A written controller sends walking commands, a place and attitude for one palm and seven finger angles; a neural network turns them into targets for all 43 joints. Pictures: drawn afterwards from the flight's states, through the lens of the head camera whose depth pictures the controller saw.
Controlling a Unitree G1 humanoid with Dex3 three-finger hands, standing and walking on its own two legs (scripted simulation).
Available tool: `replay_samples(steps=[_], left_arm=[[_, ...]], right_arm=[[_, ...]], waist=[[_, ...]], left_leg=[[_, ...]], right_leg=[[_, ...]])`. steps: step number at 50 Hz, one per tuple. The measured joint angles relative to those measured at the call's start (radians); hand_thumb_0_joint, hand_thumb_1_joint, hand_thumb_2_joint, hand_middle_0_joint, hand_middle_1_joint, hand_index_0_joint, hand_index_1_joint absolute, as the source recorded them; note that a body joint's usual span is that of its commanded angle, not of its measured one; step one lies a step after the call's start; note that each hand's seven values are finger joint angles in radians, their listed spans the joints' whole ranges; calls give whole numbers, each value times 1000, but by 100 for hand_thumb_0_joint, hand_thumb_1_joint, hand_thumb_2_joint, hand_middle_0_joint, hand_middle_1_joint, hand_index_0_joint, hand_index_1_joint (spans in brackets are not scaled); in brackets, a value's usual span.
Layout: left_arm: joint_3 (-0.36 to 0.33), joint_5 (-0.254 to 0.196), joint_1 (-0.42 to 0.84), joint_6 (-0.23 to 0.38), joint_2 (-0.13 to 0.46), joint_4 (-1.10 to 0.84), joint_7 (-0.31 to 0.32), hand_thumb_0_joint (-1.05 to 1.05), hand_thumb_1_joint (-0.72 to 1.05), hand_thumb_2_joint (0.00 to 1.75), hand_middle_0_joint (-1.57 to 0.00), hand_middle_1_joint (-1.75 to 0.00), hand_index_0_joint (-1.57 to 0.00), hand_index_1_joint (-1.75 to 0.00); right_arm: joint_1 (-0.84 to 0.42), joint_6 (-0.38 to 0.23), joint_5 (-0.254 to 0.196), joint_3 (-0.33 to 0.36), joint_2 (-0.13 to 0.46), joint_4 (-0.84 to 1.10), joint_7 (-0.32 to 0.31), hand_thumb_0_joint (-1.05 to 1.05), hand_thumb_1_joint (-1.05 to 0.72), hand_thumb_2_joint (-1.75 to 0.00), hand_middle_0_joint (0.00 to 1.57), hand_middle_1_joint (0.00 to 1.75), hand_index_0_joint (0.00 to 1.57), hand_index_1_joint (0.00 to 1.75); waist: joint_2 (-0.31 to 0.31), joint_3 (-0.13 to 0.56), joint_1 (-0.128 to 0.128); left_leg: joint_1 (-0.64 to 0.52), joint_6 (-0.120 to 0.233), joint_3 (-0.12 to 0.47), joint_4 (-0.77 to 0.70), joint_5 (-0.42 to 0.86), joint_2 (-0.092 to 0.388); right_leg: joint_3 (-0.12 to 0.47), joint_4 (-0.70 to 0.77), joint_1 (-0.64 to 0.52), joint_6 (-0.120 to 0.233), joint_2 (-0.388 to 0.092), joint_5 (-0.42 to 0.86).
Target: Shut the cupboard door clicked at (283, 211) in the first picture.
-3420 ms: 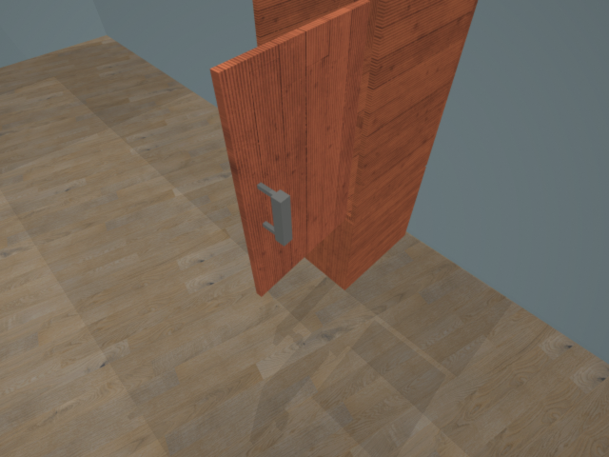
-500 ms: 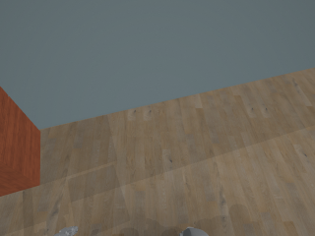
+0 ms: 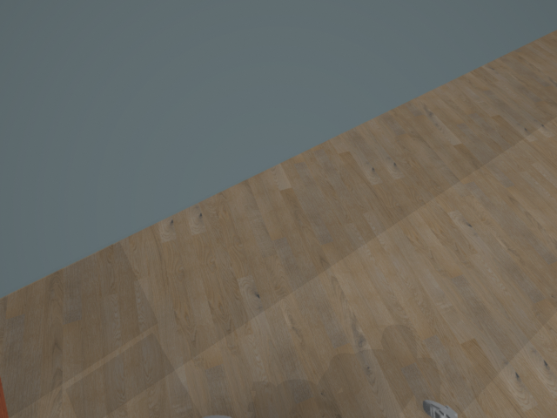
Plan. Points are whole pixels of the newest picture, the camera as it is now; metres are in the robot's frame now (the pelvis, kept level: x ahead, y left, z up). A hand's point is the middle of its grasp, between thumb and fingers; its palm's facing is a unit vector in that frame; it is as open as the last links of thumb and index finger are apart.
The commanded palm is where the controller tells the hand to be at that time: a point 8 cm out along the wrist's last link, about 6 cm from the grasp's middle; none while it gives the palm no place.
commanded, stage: walk around to get in front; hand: left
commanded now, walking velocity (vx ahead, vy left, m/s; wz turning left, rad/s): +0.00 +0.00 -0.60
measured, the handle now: out of the picture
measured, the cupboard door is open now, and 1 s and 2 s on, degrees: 94 94 94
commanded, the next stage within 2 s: walk to a spot facing it in 1.88 s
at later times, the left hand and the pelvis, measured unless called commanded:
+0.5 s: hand (208, 385) +0.18 +0.13 -0.15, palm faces -0.27 -0.91 -0.30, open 7.4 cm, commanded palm none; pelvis +0.02 -0.05 +0.00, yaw -18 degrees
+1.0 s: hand (234, 325) +0.28 +0.10 -0.17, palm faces -0.51 -0.84 -0.17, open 7.4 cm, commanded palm none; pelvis +0.14 -0.05 +0.01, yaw -35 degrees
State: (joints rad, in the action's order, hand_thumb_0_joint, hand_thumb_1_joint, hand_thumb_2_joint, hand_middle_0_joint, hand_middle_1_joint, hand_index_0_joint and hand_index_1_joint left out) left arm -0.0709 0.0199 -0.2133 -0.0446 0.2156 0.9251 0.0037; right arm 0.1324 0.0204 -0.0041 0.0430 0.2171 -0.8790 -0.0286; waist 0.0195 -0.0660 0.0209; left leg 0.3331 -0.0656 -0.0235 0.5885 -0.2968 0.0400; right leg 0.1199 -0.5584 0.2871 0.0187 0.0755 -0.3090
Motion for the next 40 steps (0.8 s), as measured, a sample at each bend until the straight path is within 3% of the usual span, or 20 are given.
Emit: replay_samples(steps=[1,3,6,8,11,16,18,20,22,25,32,40], left_arm=[[-3,-5,0,-5,3,1,-1,0,90,89,-21,-30,-20,-30],[-11,-6,14,-15,21,5,-7,0,90,89,-20,-30,-20,-30],[-26,4,29,-16,42,0,-19,0,91,89,-20,-30,-20,-30],[-30,3,39,-17,48,-8,-25,0,91,89,-20,-30,-20,-30],[-29,2,47,-20,49,-19,-33,0,91,90,-20,-30,-20,-30],[-17,2,66,-19,40,-21,-42,0,91,90,-20,-30,-20,-30],[-10,3,67,-8,37,-28,-45,0,91,90,-20,-30,-20,-30],[-4,4,73,14,26,-30,-34,0,91,90,-20,-30,-20,-30],[5,0,75,21,11,-32,-21,0,91,89,-20,-30,-20,-30],[8,-5,61,21,-1,-34,-3,0,91,89,-20,-30,-20,-30],[17,-3,11,27,-15,-11,-5,0,90,89,-20,-30,-20,-30],[5,4,-67,40,-10,22,-21,0,90,89,-21,-30,-20,-30]], right_arm=[[6,-11,5,-2,-2,2,-2,1,-91,-90,20,30,20,30],[13,-15,18,-15,-17,4,-4,1,-91,-90,20,30,20,30],[41,-19,30,-32,-33,9,-9,1,-91,-90,20,30,20,30],[57,-19,33,-34,-37,9,-11,1,-90,-90,20,30,20,30],[73,-15,33,-30,-32,4,-9,1,-90,-90,20,30,21,30],[101,-9,33,-10,-4,-10,3,1,-90,-90,21,30,21,30],[121,-3,28,-1,15,-15,7,1,-90,-90,21,30,21,30],[117,18,19,10,39,-33,6,1,-90,-90,20,30,21,30],[103,41,13,17,57,-49,-1,1,-91,-90,20,30,20,30],[76,50,12,21,60,-56,0,1,-91,-90,20,30,20,30],[38,33,18,18,34,-27,16,1,-91,-90,20,30,20,30],[22,-6,15,8,-1,-7,30,1,-91,-90,20,30,20,30]], waist=[[-2,9,-4],[20,4,0],[26,-2,5],[18,-10,5],[-1,-22,2],[-34,-36,-24],[-46,-31,-31],[-65,-35,-29],[-77,-42,-34],[-63,-42,-29],[-30,-9,-23],[15,33,24]], left_leg=[[-10,37,-4,-27,-4,4],[-11,65,-29,-4,-15,9],[-46,59,-57,-46,0,35],[-70,52,-75,-81,15,54],[-98,42,-110,-103,17,83],[-118,13,-175,-55,-29,122],[-107,-6,-196,11,-71,139],[-44,-8,-150,195,-184,136],[36,-6,-75,394,-241,97],[121,-16,-34,528,-173,63],[161,-31,2,423,-65,40],[46,-8,-11,100,-82,-11]], right_leg=[[-2,-51,24,-6,6,-39],[-23,-253,91,-24,-3,-172],[-77,-510,178,-54,-29,-190],[-103,-568,203,-68,-53,-170],[-137,-499,196,-76,-87,-148],[-187,-234,108,-56,-104,-119],[-204,-78,42,-36,-100,-5],[-191,-83,46,20,-82,-12],[-180,-88,41,30,-74,-30],[-146,-19,13,28,-61,6],[-78,94,-41,40,-25,59],[7,89,-80,22,-7,16]])
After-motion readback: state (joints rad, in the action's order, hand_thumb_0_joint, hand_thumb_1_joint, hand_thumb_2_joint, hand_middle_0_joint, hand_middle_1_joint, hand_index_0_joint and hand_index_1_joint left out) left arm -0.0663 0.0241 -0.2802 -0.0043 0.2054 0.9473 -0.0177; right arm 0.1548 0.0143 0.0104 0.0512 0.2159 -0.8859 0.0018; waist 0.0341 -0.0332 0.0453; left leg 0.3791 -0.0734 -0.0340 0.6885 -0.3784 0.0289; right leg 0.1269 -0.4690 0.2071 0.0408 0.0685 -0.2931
